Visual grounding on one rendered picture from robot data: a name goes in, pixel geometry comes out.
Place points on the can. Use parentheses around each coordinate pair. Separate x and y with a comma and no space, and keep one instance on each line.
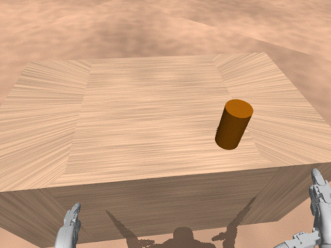
(234,120)

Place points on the left robot hand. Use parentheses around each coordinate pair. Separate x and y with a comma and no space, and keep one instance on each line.
(67,235)

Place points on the right robot hand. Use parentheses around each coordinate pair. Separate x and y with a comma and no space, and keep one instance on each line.
(320,194)

